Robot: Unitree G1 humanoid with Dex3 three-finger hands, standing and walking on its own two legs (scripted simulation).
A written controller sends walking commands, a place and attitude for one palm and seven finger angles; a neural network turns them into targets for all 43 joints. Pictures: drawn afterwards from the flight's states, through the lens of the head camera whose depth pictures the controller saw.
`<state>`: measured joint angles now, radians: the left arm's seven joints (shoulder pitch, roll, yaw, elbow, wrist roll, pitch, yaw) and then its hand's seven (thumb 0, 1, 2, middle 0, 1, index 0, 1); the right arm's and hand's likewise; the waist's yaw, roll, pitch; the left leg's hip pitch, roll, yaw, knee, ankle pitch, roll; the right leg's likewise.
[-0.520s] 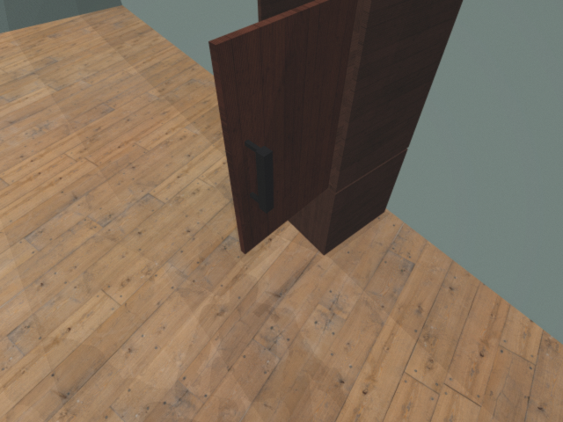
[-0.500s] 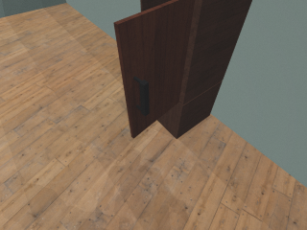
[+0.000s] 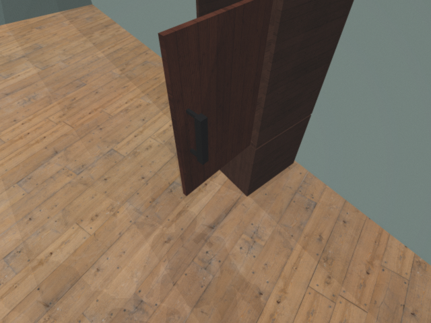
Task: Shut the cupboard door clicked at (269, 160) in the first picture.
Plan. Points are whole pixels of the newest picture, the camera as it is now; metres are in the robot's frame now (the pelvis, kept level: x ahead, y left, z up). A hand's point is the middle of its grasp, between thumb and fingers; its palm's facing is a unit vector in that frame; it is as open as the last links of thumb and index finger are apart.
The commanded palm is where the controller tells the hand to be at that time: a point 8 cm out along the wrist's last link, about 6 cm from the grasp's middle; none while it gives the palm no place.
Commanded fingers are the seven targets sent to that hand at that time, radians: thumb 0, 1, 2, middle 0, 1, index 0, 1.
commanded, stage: look at it before walking up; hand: left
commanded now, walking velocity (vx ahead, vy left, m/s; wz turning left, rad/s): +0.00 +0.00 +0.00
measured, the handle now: (196, 137) +0.60 +0.09 -0.06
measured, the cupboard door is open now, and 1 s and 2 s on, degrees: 97 97 97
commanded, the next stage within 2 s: walk around to get in front in 0.32 s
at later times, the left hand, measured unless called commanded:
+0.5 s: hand out of the picture +0.03 +0.20 -0.17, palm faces +0.01 -0.97 -0.24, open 7.3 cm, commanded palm none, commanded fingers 0.00 0.90 0.90 -0.20 -0.30 -0.20 -0.30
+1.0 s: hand out of the picture +0.06 +0.17 -0.17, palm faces -0.18 -0.94 -0.30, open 7.3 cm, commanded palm none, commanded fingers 0.00 0.90 0.90 -0.20 -0.30 -0.20 -0.30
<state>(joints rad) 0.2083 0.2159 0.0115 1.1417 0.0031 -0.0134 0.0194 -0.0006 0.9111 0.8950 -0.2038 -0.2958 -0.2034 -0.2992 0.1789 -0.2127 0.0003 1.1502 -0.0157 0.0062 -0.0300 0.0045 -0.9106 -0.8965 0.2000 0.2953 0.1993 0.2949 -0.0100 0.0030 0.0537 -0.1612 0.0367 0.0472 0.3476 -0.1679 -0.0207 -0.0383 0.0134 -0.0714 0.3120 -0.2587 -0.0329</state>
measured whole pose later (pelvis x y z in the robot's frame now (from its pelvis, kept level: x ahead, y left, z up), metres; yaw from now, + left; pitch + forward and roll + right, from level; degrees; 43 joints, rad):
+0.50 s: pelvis +0.00 +0.00 +0.00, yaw -1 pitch -1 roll +0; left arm 0.22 0.21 0.02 1.14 0.00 -0.01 0.02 0.00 0.91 0.90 -0.20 -0.30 -0.20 -0.30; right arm 0.18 -0.21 0.00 1.15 -0.02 0.01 -0.04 0.00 -0.91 -0.90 0.20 0.30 0.20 0.29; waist 0.00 0.00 0.05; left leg -0.16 0.04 0.06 0.36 -0.18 -0.02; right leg -0.04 0.02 -0.06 0.32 -0.26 -0.03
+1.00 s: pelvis -0.03 -0.03 -0.01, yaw -15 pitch +1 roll +2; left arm 0.22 0.20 0.08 0.97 0.02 0.04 0.01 0.00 0.91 0.90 -0.20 -0.30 -0.20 -0.30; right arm 0.12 -0.23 -0.07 0.99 -0.01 0.07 -0.04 0.01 -0.91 -0.90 0.20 0.30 0.20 0.29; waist 0.03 0.02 0.12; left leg -0.47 0.05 0.03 1.07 -0.45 -0.06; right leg -0.28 0.06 0.04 0.57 -0.30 -0.08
